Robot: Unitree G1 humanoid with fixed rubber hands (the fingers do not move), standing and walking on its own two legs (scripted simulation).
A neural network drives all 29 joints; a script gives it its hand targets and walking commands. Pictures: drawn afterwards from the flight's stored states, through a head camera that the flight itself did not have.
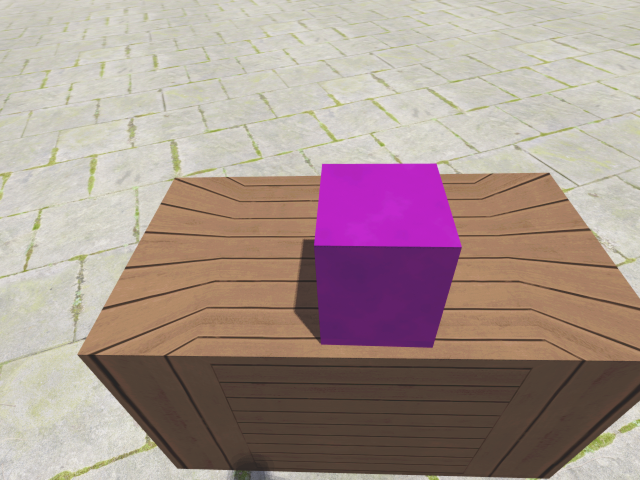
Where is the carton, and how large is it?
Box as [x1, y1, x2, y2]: [314, 164, 461, 347]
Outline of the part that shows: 322,164 314,241 321,344 432,347 461,248 436,164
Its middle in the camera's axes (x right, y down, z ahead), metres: +0.10 +0.03 +0.69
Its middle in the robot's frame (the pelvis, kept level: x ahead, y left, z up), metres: +0.51 -0.06 -0.02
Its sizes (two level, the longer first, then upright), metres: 0.210 0.200 0.250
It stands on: a pedestal, 0.63 m high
